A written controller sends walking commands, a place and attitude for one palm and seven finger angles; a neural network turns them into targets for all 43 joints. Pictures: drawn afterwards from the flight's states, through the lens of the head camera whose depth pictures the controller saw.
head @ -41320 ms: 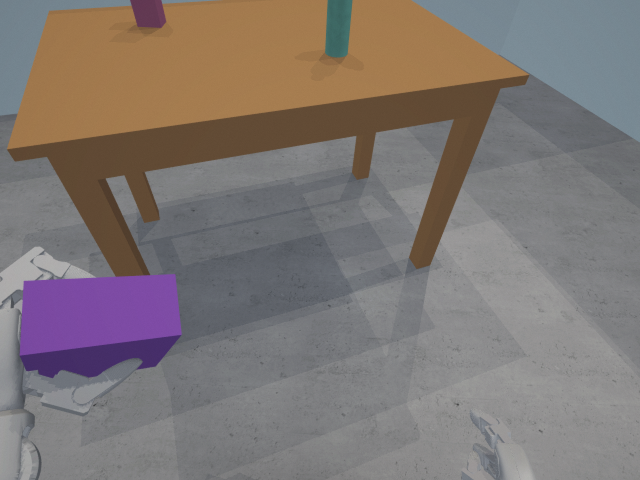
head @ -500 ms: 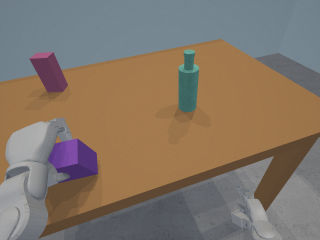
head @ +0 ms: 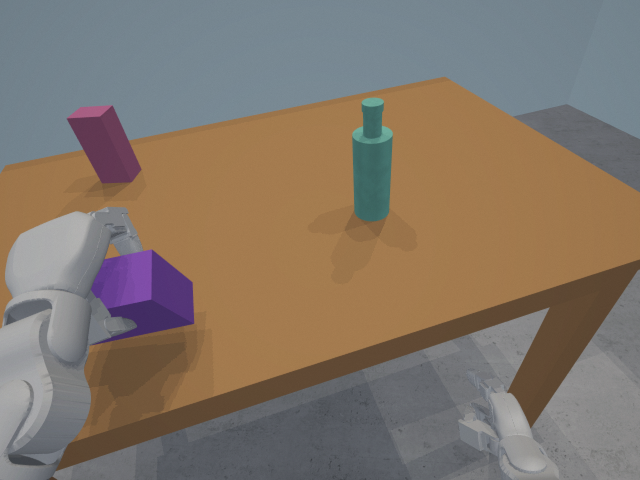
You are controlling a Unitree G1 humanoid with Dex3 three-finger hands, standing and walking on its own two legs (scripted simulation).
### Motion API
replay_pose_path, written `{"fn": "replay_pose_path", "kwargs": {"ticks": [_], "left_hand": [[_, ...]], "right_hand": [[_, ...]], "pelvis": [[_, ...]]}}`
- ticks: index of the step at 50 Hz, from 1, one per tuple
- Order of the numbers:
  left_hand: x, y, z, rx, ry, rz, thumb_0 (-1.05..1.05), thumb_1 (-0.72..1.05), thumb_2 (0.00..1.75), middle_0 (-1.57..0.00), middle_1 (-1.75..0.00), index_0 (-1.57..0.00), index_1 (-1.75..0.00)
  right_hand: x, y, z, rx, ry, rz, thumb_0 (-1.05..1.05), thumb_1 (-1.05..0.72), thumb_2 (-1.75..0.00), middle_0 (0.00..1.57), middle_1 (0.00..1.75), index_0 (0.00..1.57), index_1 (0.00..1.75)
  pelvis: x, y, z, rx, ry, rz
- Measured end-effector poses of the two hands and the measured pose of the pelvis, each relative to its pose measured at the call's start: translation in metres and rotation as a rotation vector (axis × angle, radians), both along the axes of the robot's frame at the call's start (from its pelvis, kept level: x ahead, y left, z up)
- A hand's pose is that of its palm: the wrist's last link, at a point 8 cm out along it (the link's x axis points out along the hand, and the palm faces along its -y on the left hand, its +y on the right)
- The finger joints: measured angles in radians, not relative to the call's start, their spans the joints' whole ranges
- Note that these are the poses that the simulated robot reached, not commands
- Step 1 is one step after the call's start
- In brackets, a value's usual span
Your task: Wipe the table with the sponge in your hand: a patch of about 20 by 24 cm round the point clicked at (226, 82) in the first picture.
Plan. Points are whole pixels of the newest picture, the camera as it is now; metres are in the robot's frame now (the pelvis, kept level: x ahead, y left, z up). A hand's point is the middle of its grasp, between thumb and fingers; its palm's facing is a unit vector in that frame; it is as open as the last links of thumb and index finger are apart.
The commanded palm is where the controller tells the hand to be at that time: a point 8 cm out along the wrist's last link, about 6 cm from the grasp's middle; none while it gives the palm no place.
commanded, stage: lift the sponge slowly off the table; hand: left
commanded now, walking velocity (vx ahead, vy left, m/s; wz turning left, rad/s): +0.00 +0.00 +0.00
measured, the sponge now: (126, 305) +0.24 +0.29 +0.13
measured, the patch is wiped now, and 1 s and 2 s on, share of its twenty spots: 1.00 1.00 1.00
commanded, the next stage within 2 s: bring the sponge back beside the body in 1.08 s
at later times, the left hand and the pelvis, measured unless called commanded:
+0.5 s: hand (92, 257) +0.23 +0.27 +0.23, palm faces +0.31 -0.13 -0.94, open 9.6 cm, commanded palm +0.18 +0.27 +0.30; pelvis -0.01 -0.01 +0.00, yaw +0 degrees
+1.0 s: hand (81, 220) +0.25 +0.28 +0.26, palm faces +0.39 -0.16 -0.90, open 9.5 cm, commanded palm +0.18 +0.27 +0.33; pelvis -0.02 +0.00 +0.00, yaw +0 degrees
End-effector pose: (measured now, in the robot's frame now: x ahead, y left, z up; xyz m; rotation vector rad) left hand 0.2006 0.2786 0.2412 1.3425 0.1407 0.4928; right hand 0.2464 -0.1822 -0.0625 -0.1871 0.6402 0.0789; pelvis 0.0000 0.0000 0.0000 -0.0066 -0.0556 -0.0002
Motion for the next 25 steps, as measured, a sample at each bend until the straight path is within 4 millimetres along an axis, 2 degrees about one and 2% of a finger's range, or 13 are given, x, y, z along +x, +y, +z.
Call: {"fn": "replay_pose_path", "kwargs": {"ticks": [14,25], "left_hand": [[0.002,-0.003,0.016,0.026,-0.009,-0.002,-0.01,-0.55,1.02,-0.77,-1.44,-0.88,-1.42],[-0.006,-0.008,0.033,0.019,-0.057,-0.031,-0.01,-0.55,1.02,-0.77,-1.45,-0.88,-1.42]], "right_hand": [[0.0,-0.006,0.003,-0.008,-0.025,0.009,0.01,-0.91,-0.89,0.2,0.3,0.2,0.3],[-0.001,-0.006,0.007,-0.003,-0.042,0.001,0.01,-0.91,-0.89,0.2,0.3,0.2,0.3]], "pelvis": [[-0.005,-0.008,-0.001,0.003,-0.005,0.002],[-0.009,-0.006,-0.001,0.003,-0.01,0.001]]}}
